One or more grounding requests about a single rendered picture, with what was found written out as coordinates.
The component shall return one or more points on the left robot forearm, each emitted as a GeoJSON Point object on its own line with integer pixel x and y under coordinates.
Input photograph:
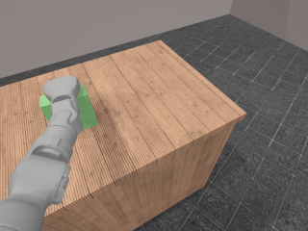
{"type": "Point", "coordinates": [59, 136]}

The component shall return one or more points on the table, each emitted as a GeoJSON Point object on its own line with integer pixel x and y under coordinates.
{"type": "Point", "coordinates": [161, 128]}

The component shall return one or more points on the sponge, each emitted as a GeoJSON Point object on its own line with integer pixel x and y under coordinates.
{"type": "Point", "coordinates": [87, 114]}

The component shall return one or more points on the left robot hand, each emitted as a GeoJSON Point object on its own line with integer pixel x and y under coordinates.
{"type": "Point", "coordinates": [66, 84]}

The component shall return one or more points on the robot left upper arm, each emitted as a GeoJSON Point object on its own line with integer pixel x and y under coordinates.
{"type": "Point", "coordinates": [40, 183]}

